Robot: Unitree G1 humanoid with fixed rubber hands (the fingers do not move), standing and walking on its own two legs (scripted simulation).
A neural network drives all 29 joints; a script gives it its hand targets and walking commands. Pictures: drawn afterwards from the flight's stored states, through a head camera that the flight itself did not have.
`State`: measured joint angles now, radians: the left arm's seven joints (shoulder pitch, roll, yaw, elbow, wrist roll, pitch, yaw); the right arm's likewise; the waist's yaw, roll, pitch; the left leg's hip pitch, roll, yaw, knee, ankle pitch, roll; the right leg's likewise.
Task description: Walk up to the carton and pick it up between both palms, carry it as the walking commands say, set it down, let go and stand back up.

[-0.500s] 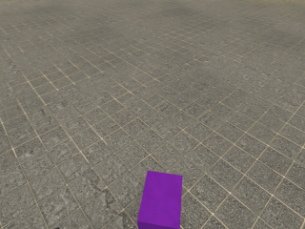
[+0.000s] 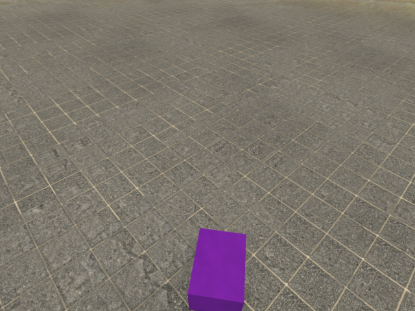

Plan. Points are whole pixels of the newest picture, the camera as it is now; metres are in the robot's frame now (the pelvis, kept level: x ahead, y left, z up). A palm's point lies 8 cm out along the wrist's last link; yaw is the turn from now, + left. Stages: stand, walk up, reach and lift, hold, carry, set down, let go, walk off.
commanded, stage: stand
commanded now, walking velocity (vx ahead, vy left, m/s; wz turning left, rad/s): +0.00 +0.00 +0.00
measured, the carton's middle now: (218, 270) +0.52 -0.04 -0.69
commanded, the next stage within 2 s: none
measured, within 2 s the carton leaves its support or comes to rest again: neither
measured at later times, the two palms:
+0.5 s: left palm out of the picture +0.03 +0.30 -0.12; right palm out of the picture +0.04 -0.29 -0.12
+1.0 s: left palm out of the picture +0.06 +0.30 -0.11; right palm out of the picture +0.07 -0.29 -0.11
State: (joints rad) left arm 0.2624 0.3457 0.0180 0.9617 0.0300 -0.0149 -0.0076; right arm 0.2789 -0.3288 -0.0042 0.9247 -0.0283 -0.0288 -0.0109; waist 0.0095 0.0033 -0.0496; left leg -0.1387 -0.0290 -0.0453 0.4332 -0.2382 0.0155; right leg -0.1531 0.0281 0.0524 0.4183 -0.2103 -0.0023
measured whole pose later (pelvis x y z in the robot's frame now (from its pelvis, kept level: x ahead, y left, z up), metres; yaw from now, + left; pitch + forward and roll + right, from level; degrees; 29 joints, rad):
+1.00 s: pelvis +0.00 +0.00 +0.00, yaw +0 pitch -3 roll +0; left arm 0.17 0.36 -0.02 1.08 0.01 -0.02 0.01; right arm 0.16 -0.36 0.02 1.08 -0.01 -0.02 0.00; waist 0.01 -0.01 0.01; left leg -0.11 -0.04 -0.04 0.37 -0.20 0.02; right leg -0.13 0.02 0.07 0.37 -0.18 0.01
